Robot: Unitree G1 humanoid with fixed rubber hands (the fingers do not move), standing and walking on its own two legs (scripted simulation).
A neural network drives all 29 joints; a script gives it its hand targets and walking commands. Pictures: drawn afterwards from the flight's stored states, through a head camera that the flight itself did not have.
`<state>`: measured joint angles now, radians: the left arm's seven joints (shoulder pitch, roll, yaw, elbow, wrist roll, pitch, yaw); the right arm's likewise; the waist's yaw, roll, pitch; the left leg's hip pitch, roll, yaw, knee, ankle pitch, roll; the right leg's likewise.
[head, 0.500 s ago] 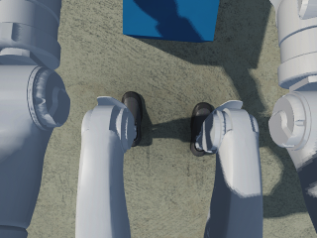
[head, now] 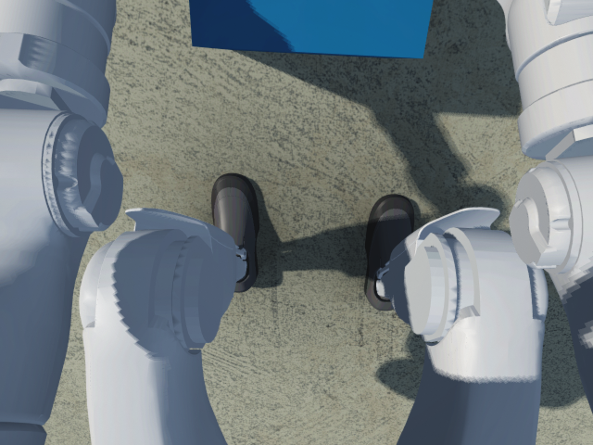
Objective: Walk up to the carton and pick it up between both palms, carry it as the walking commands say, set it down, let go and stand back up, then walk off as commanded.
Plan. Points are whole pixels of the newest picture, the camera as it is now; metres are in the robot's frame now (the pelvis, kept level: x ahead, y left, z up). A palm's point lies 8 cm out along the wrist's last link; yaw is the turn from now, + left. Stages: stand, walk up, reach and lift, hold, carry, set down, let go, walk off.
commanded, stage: reach and lift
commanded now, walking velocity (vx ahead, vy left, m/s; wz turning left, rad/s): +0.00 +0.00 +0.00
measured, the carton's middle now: out of the picture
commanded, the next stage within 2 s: none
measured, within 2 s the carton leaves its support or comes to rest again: leaves its support in 1.70 s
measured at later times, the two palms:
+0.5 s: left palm out of the picture +0.57 +0.21 -0.21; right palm out of the picture +0.57 -0.14 -0.21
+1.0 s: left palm out of the picture +0.58 +0.17 -0.21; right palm out of the picture +0.57 -0.13 -0.22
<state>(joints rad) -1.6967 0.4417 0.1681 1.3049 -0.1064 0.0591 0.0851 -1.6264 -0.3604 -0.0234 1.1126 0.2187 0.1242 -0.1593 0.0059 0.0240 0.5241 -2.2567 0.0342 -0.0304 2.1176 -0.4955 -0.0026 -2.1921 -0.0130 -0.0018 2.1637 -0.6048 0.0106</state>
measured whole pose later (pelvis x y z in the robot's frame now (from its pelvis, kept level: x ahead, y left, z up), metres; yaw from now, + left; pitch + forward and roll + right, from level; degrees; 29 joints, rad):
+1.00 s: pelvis +0.00 +0.00 -0.02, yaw +0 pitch +36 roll -1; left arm -1.70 0.40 0.10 1.27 -0.16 0.05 0.06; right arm -1.63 -0.33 -0.02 1.12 0.24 0.11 -0.15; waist 0.01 0.02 0.52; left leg -2.29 0.04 -0.03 2.17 -0.51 0.00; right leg -2.22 -0.01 0.00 2.22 -0.62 0.01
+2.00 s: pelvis +0.00 +0.00 -0.01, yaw +0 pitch +29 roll -1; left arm -1.64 0.41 0.12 1.09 -0.16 0.26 0.04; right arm -1.63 -0.30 -0.12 1.05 0.16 0.27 -0.15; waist 0.03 0.01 0.52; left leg -2.18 0.04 -0.03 2.19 -0.52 0.00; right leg -2.12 0.01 0.01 2.24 -0.62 0.02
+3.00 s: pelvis -0.03 +0.00 +0.04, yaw -1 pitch +22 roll -2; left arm -1.54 0.29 0.16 0.85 -0.13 0.43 0.29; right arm -1.52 -0.18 -0.23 0.82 0.05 0.43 -0.36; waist 0.03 0.01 0.52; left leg -1.92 0.03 -0.03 2.04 -0.49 0.00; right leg -1.86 0.03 0.02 2.07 -0.58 0.04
